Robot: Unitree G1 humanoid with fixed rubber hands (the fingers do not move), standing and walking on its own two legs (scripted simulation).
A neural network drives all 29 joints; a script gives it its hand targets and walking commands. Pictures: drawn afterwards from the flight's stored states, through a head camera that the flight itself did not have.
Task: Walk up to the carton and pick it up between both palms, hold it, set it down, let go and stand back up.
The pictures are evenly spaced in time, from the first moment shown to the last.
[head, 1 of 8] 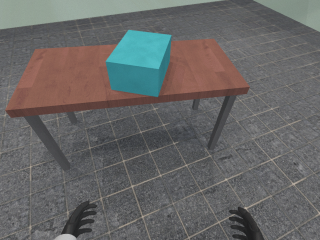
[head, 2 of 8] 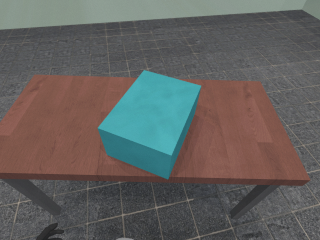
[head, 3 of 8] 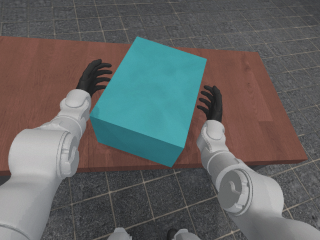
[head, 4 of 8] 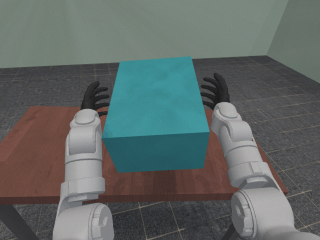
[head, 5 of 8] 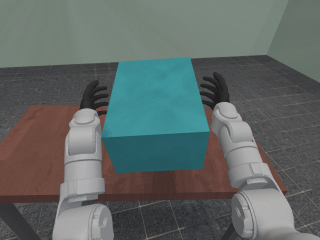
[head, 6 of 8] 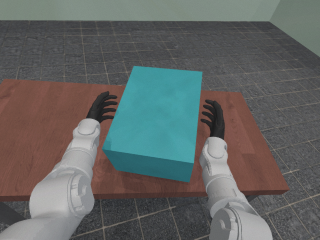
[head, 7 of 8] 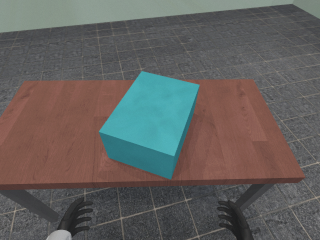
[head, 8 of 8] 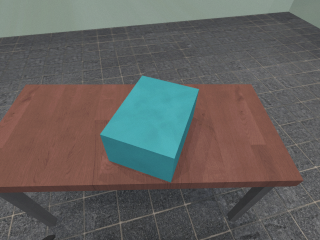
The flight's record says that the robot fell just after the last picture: no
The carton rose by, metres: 0.24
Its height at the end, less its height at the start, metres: +0.00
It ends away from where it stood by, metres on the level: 0.03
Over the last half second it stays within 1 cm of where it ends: yes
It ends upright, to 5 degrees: yes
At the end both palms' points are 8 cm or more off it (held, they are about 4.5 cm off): yes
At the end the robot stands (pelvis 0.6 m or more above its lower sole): yes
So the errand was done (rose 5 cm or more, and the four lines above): yes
